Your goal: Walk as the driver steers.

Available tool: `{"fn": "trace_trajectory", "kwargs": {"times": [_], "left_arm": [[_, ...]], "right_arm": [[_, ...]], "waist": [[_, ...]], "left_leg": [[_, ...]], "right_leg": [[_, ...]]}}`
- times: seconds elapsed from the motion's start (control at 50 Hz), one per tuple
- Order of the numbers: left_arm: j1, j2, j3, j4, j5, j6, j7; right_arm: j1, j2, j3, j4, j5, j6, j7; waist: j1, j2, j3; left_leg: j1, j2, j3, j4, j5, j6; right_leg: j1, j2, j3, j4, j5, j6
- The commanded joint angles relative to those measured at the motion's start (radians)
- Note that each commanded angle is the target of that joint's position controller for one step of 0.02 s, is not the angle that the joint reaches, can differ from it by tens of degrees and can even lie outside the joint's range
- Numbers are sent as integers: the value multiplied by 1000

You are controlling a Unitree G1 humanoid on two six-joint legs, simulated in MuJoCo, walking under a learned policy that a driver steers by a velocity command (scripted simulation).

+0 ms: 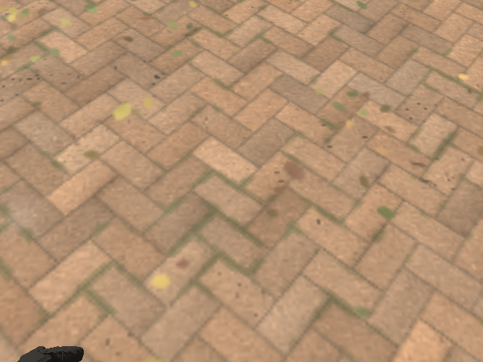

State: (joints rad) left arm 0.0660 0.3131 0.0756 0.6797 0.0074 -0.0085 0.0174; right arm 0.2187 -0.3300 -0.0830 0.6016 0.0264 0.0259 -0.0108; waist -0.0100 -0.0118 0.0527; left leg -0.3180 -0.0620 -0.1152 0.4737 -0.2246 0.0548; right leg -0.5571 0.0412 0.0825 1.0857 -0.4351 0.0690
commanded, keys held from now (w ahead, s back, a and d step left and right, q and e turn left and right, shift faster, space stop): q+shift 0.18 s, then shift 0.24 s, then w+e+shift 0.58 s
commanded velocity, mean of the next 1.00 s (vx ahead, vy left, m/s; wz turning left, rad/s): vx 0.37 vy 0.00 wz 0.02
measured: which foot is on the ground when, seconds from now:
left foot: down 0.00-0.30, up 0.32-0.62, down 0.64-1.00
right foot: up 0.00-0.28, down 0.30-0.64, up 0.66-1.00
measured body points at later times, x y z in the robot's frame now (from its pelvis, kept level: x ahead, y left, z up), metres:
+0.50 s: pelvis +0.06 -0.03 +0.00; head +0.09 -0.05 +0.45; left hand +0.09 +0.27 -0.09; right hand +0.31 -0.24 -0.10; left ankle -0.04 +0.09 -0.67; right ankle +0.12 -0.13 -0.74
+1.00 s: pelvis +0.25 -0.03 -0.04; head +0.28 -0.03 +0.41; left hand +0.49 +0.20 -0.11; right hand +0.20 -0.31 -0.16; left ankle +0.00 +0.10 -0.74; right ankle +0.45 -0.16 -0.70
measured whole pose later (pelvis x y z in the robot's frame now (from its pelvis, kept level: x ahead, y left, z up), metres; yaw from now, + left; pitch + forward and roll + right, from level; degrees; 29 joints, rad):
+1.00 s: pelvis +0.25 -0.03 -0.04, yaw -3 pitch +2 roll +1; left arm 0.08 0.29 0.04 0.60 -0.05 -0.03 -0.08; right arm 0.47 -0.29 -0.06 0.81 -0.01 -0.08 -0.01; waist -0.09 -0.01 0.03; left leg 0.29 0.06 0.27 0.18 -0.49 -0.09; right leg -0.83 -0.09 -0.07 0.88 -0.05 -0.08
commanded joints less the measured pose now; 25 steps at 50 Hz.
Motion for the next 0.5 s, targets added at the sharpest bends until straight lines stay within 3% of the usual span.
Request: {"fn": "trace_trajectory", "kwargs": {"times": [0.02,0.1,0.18,0.24,0.28,0.3,0.32,0.34,0.36,0.38,0.4,0.42,0.44,0.46,0.48,0.5], "left_arm": [[-27,54,11,-59,-8,-14,4],[-45,62,14,-43,-8,-14,4],[-76,75,23,-45,-10,-27,-4],[-34,99,32,-30,-9,-40,-16],[2,96,37,-19,-7,-48,-22],[3,121,41,-28,4,-46,-20],[-27,170,43,-53,19,-37,-14],[44,183,50,-23,38,-33,-17],[32,146,40,-34,18,-36,-18],[14,105,29,-37,5,-32,-12],[4,88,18,-41,-4,-24,-8],[-1,88,13,-36,-9,-18,-4],[36,52,-6,-15,-4,-16,-3],[73,81,1,5,-17,-8,-4],[105,124,15,5,-29,4,0],[119,140,19,-3,-31,10,5]], "right_arm": [[-14,-183,-58,-85,-2,6,-23],[-35,-188,-61,-98,2,18,-38],[-50,-185,-60,-113,-2,25,-37],[-75,-168,-50,-125,-7,26,-35],[-89,-145,-36,-125,-4,26,-32],[-43,-108,-22,-117,-15,23,-28],[47,-55,-3,-103,-37,18,-23],[19,-123,-23,-131,-26,9,-26],[24,-194,-44,-104,-27,5,-29],[-6,-201,-49,-85,-23,9,-28],[-10,-166,-42,-68,-20,18,-30],[-13,-138,-33,-68,-20,21,-28],[0,-68,-6,-62,-28,17,-20],[6,-34,10,-71,-34,9,-6],[-22,-42,10,-81,-30,-4,2],[-54,-50,8,-89,-24,-17,4]], "waist": [[12,115,-201],[8,149,-200],[-6,188,-174],[-5,220,-192],[18,201,-177],[1,124,-194],[-55,-128,-197],[-33,-280,-156],[-25,-175,-140],[-14,-112,-125],[-12,-81,-117],[-5,-79,-104],[-8,-76,-145],[-6,-155,-137],[22,-217,-109],[33,-230,-87]], "left_leg": [[283,216,-274,-50,676,155],[215,185,-335,-37,546,123],[182,166,-425,-23,446,110],[191,160,-445,19,439,96],[132,119,-437,52,327,67],[74,76,-401,118,127,36],[-38,-63,-251,315,-318,-22],[-185,-114,-149,522,-515,-81],[-212,-50,-140,671,-442,-110],[-208,-34,-124,720,-364,-124],[-199,-30,-109,742,-326,-137],[-200,-28,-95,756,-291,-146],[-144,-1,-57,671,-236,-147],[-144,6,49,574,-226,-150],[-143,5,104,501,-252,-149],[-111,11,111,412,-281,-139]], "right_leg": [[-97,27,28,-127,72,24],[-21,55,54,-263,148,28],[39,65,79,-376,156,13],[141,37,65,-494,174,-11],[299,11,35,-675,348,-40],[407,-94,124,-708,448,-84],[494,-285,324,-725,700,-186],[462,-424,561,-771,723,-364],[432,-420,527,-760,625,-380],[407,-349,404,-743,550,-333],[393,-290,325,-742,486,-291],[380,-272,293,-748,476,-285],[366,-210,249,-789,229,-254],[372,-163,233,-835,19,-236],[363,-159,265,-870,-79,-246],[339,-165,307,-889,-132,-252]]}}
